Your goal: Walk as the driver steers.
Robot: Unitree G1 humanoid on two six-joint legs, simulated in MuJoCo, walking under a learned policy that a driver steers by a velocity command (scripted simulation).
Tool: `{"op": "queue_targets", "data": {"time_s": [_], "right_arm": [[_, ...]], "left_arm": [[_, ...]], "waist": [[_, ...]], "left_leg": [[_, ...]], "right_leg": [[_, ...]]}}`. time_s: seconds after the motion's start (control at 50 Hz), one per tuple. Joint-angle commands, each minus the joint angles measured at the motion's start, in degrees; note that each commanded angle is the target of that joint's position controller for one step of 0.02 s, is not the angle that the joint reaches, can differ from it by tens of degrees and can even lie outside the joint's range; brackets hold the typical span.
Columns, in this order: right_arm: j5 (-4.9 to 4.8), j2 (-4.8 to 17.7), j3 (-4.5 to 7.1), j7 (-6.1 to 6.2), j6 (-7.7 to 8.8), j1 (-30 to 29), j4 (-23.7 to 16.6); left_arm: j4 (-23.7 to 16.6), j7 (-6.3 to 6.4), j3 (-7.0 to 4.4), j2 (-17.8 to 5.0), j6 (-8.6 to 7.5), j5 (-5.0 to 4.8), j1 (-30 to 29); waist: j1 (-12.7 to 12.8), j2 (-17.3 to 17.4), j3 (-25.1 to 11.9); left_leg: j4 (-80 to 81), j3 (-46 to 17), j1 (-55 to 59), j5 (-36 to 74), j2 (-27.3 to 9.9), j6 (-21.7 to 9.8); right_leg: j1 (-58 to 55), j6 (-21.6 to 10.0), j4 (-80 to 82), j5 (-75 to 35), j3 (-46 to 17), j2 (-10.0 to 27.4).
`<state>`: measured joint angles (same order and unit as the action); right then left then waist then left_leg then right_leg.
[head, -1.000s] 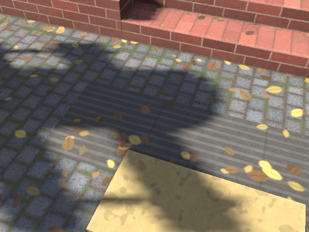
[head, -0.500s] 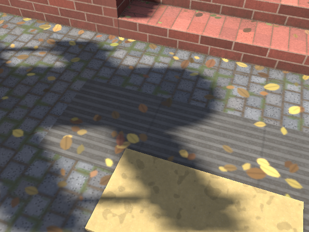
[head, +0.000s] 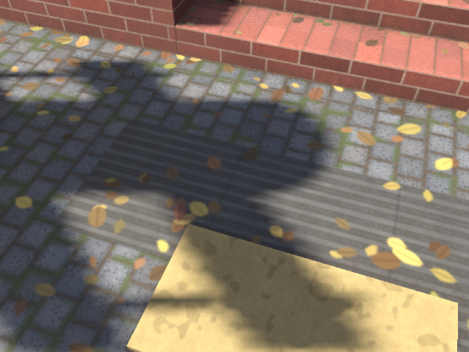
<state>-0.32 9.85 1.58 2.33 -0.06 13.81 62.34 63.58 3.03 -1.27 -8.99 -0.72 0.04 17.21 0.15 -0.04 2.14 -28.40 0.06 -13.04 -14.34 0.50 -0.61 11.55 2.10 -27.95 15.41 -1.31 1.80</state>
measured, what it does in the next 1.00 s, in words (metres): walks ahead: left foot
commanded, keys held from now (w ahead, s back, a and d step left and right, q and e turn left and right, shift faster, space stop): no key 0.06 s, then w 0.88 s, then w+e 0.06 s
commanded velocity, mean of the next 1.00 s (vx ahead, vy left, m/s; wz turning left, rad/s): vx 0.35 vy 0.00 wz -0.01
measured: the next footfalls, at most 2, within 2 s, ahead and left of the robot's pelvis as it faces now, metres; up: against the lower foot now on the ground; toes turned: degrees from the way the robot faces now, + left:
left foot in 0.74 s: +0.43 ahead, +0.11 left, +0.02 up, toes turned +4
right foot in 1.30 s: +0.62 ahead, -0.16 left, +0.02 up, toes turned -14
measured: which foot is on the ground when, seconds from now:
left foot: down 0.00-0.30, up 0.32-0.72, down 0.74-1.00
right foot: down 0.00-0.74, up 0.76-1.00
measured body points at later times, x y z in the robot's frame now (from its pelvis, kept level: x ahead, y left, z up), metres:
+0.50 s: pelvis +0.10 -0.04 +0.01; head +0.10 -0.06 +0.46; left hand -0.01 +0.19 -0.13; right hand +0.20 -0.29 -0.13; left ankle +0.14 +0.11 -0.65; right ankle +0.01 -0.12 -0.74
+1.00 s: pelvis +0.36 +0.01 +0.02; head +0.37 +0.01 +0.47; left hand +0.50 +0.27 -0.10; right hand +0.37 -0.25 -0.12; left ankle +0.38 +0.10 -0.72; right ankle +0.40 -0.14 -0.63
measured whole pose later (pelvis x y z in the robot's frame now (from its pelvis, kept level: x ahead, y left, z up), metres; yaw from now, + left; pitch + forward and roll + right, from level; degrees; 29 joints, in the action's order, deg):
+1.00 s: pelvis +0.36 +0.01 +0.02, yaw -2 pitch +1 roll +2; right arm 0.2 12.6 2.6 -1.0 4.9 17.4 59.7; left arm 50.7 0.8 -3.3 -15.0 -3.6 -1.6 9.5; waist -1.6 -2.6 -0.8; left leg -16.1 5.5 -10.3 -22.3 3.2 -3.4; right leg 37.9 -2.3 -66.2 15.0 -1.5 6.4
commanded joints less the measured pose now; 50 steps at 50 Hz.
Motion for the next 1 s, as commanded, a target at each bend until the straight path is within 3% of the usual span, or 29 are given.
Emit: {"op": "queue_targets", "data": {"time_s": [0.02, 0.06, 0.08, 0.12, 0.16, 0.2, 0.22, 0.26, 0.28, 0.3, 0.32, 0.34, 0.36, 0.4, 0.42, 0.46, 0.56, 0.66, 0.7, 0.72, 0.74, 0.76, 0.78, 0.8, 0.82, 0.84, 0.88, 0.92, 1.0], "right_arm": [[-0.02, 5.1, 0.63, 0.13, 0.32, 2.7, -0.9], [-0.01, 5.1, 0.54, 0.13, 0.32, 2.9, -0.8], [0.03, 4.7, 0.44, 0.19, 0.25, 4.0, -0.2], [-0.75, 7.1, 1.28, 0.51, 0.01, 4.7, -0.2], [-1.16, 8.9, 1.9, 0.42, 0.66, 6.4, -0.5], [-1.41, 11.4, 2.96, 0.08, 1.77, 9.4, -0.1], [-1.32, 11.4, 3.06, 0.02, 2.2, 8.2, -0.6], [-1.91, 10.7, 2.79, -0.34, 2.66, 0.5, -3.3], [-2.36, 10.2, 2.66, -0.57, 2.6, -3.6, -4.8], [-2.12, 8.0, 2.24, -0.7, 2.82, -4.8, -5.5], [-1.6, 4.1, 1.26, -1.06, 3.57, -4.9, -6.5], [-1.97, 4.6, 1.35, -1.04, 4.6, -6.0, -8.4], [-2.58, 6.1, 1.52, -1.29, 5.31, -6.6, -8.6], [-1.64, 6.7, 1.77, -1.94, 6.22, -3.6, -7.1], [-1.06, 7.9, 2.28, -2.05, 6.4, -3.9, -6.9], [-0.92, 6.8, 2.36, -2.73, 6.19, -5.3, -7.0], [-1.22, 3.0, 0.39, -3.66, 5.74, -17.9, -12.4], [-1.6, 4.8, -0.23, -5.01, 5.95, -24.7, -16.5], [-1.22, 7.0, 0.53, -5.33, 6.32, -21.9, -16.8], [-1.31, 8.8, 1.53, -5.12, 6.34, -16.4, -15.6], [-1.63, 11.9, 3.25, -4.62, 6.09, -4.4, -12.4], [-1.12, 17.2, 5.08, -4.18, 5.82, 6.7, -9.7], [-1.57, 18.5, 5.5, -3.74, 4.62, 14.9, -7.5], [-1.64, 15.0, 4.23, -3.48, 4.22, 17.0, -6.0], [-1.6, 14.3, 3.91, -3.38, 4.68, 8.9, -6.8], [-1.07, 9.6, 2.55, -3.43, 5.34, 0.4, -9.3], [0.92, 5.4, 1.22, -4.23, 6.6, -5.3, -9.2], [0.58, 5.3, 1.21, -4.17, 6.26, -4.9, -7.8], [0.74, 9.5, 1.95, -2.31, 6.12, -1.8, -6.6]], "left_arm": [[-0.5, 0.1, -0.59, -4.6, -0.23, -0.03, 4.3], [-0.5, 0.09, -0.53, -4.6, -0.24, -0.03, 4.4], [0.1, 0.12, -0.36, -4.0, -0.16, -0.05, 5.6], [-0.2, 0.43, -0.69, -4.7, -0.09, -0.59, 5.5], [-1.8, 0.32, -0.53, -3.9, -0.97, -0.65, 3.6], [-3.0, -0.57, -0.06, -1.8, -2.58, -0.7, 2.5], [-3.2, -1.09, -0.27, -2.3, -3.19, -0.97, 2.9], [-2.2, -1.72, -0.4, -1.8, -4.08, -1.46, 7.5], [-0.4, -1.73, -0.6, -1.6, -4.26, -1.21, 11.9], [1.3, -1.63, -1.46, -4.0, -4.26, -0.48, 16.8], [2.0, -1.6, -2.96, -10.0, -4.32, -0.68, 23.4], [1.4, -2.47, -3.34, -13.8, -5.26, 0.11, 24.3], [-0.1, -2.55, -2.22, -10.2, -6.15, 0.33, 19.3], [-2.2, -3.32, -1.2, -7.7, -6.54, -0.44, 12.9], [-2.6, -3.52, -0.86, -6.8, -6.25, -0.5, 12.2], [-2.1, -3.29, -0.11, -4.7, -5.31, 0.08, 15.2], [-3.4, -1.73, -0.43, -8.5, -4.33, 0.51, 16.9], [-3.0, -1.5, -1.17, -9.8, -3.81, -0.77, 18.1], [-3.5, -1.53, -1.68, -11.2, -3.48, -0.58, 16.7], [-3.7, -1.48, -1.81, -11.7, -3.19, -0.46, 15.7], [-4.4, -1.44, -1.6, -11.5, -2.89, -0.12, 14.0], [-5.6, -2.59, -0.14, -6.8, -3.63, 0.36, 17.7], [-5.3, -3.83, 1.6, -2.9, -4.85, 0.83, 20.0], [-5.9, -4.21, 0.0, -6.6, -6.09, -0.8, 14.0], [-9.8, -3.7, -0.72, -8.5, -6.48, -3.46, 7.1], [-11.8, -2.83, -1.46, -11.3, -6.55, -3.14, -0.1], [-10.9, -2.13, -1.75, -7.7, -4.9, -1.91, 4.0], [-10.0, -2.24, -2.03, -5.5, -3.22, -2.08, 7.5], [-13.6, -2.25, -2.39, -7.4, -1.87, -1.18, -1.0]], "waist": [[0.0, -0.1, 1.3], [0.0, -0.1, 1.4], [-0.1, 0.1, -0.1], [-0.4, 2.1, 2.0], [-1.4, 5.5, 5.7], [-2.2, 10.9, 5.4], [-1.2, 10.4, 5.8], [3.6, 9.4, 6.4], [6.3, 7.3, 7.0], [7.3, 0.2, 5.5], [8.3, -14.4, 1.4], [7.7, -18.8, 3.3], [5.0, -10.6, 7.2], [1.8, -4.3, 6.4], [1.5, -3.6, 5.8], [2.3, -4.9, 3.9], [4.5, -5.0, 5.3], [3.8, -6.6, 7.7], [0.9, -8.0, 4.0], [-2.5, -9.6, 0.2], [-8.4, -9.6, -7.1], [-9.4, -2.0, -17.6], [-9.6, 7.7, -30.7], [-11.1, 8.8, -29.4], [-7.6, 9.2, -18.7], [-6.0, 1.3, -10.2], [0.3, 2.0, -7.1], [3.2, 4.6, -4.3], [3.4, 4.9, -0.5]], "left_leg": [[5.6, -1.5, 0.5, 4.6, -1.5, -1.4], [5.6, -1.5, 0.4, 4.6, -1.5, -1.3], [6.1, -1.2, 1.0, -1.7, -1.1, -1.5], [7.0, -2.6, -1.8, -21.6, -1.4, -3.5], [11.2, -10.5, -3.6, -33.0, -6.9, -6.8], [16.9, -23.2, -3.3, -36.3, -15.6, -11.6], [18.4, -26.3, -5.9, -35.4, -17.9, -13.0], [16.8, -20.6, -13.0, -30.6, -15.6, -10.7], [12.4, -13.9, -18.1, -26.4, -11.2, -8.1], [0.0, -6.9, -22.6, -19.3, -5.8, -5.3], [-20.8, 2.7, -28.9, -12.6, -0.1, -1.8], [-32.2, -0.6, -37.3, -16.8, 0.9, -2.6], [-40.0, -4.0, -40.9, -12.5, -2.9, -3.7], [-40.7, -3.7, -41.5, -1.6, -5.7, -4.6], [-37.9, -3.2, -40.2, 1.7, -6.7, -4.2], [-33.7, -0.5, -36.9, 5.4, -6.7, -3.1], [-15.6, 3.2, -30.7, 13.1, -4.1, -0.9], [-7.0, 3.8, -28.3, 11.5, -3.1, -3.2], [-6.2, 6.6, -20.0, 7.9, 0.0, -5.0], [-6.4, 7.2, -11.7, 7.4, 1.8, -6.1], [-5.9, 6.6, 3.5, 8.1, 2.8, -8.2], [-7.9, -7.8, 31.4, 6.0, -8.6, -14.5], [1.3, -31.6, 46.2, -10.8, -21.3, -19.4], [7.7, -36.5, 44.6, -5.7, -21.5, -17.7], [13.5, -33.8, 34.8, -7.9, -21.4, -15.6], [14.9, -26.2, 22.5, -4.0, -18.4, -13.0], [17.0, -16.0, 6.3, 2.6, -14.6, -12.0], [19.9, -10.0, -1.1, -0.8, -12.4, -11.1], [23.5, -4.9, -3.8, -1.0, -13.8, -11.6]], "right_leg": [[3.0, -1.2, 4.8, -4.9, 1.0, -0.5], [3.1, -1.2, 4.8, -4.9, 1.0, -0.5], [2.5, -1.4, 4.5, -0.1, 1.9, -1.3], [5.8, -2.7, 0.4, 14.8, 4.2, -3.6], [12.3, -4.0, -4.9, 18.5, 4.4, -3.4], [14.0, -4.6, -14.8, 11.1, 4.9, -2.5], [12.7, -5.7, -17.7, 10.1, 3.6, -1.2], [3.7, -8.3, -8.9, 10.8, 3.5, -0.4], [-4.8, -8.9, -0.2, 8.5, 4.5, -1.9], [-11.9, -8.8, 4.5, 8.3, -1.7, 1.0], [-18.4, -12.3, 14.9, 17.1, -20.6, 13.0], [-16.1, -18.5, 21.5, 25.8, -39.7, 21.5], [-13.4, -18.6, 21.4, 26.0, -39.2, 21.7], [-13.7, -14.5, 20.5, 13.0, -25.5, 16.2], [-14.0, -12.8, 20.6, 4.9, -20.0, 14.3], [-14.4, -11.2, 20.2, -8.5, -11.5, 10.9], [-9.7, -11.2, 21.6, -18.0, -4.4, 9.1], [-14.5, -11.3, 20.9, -23.9, -3.1, 12.6], [-16.1, -10.6, 15.7, -40.7, -1.4, 13.0], [-15.8, -9.8, 9.3, -53.3, -0.3, 12.8], [-11.8, -8.1, -2.4, -59.8, 1.7, 10.7], [9.1, -4.8, -21.3, -50.3, 2.8, 7.2], [20.5, -2.7, -39.6, 6.8, -0.9, -1.9], [25.2, -4.1, -47.3, 19.2, -8.8, -3.3], [31.9, -5.0, -49.1, 14.8, -5.4, -0.5], [31.1, -5.9, -46.7, 8.9, -3.8, 2.6], [21.2, -5.7, -44.7, 2.6, -3.8, 5.9], [18.3, -5.8, -43.5, 2.8, -2.1, 5.7], [26.7, -3.2, -37.5, -5.0, -1.1, 6.6]]}}
Keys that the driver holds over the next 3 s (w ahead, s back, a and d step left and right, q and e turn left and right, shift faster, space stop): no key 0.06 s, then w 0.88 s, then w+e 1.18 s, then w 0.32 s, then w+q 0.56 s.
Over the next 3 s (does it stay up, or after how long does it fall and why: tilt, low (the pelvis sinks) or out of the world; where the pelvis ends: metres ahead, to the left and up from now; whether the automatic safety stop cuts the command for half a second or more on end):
stays up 1.39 -0.47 -0.01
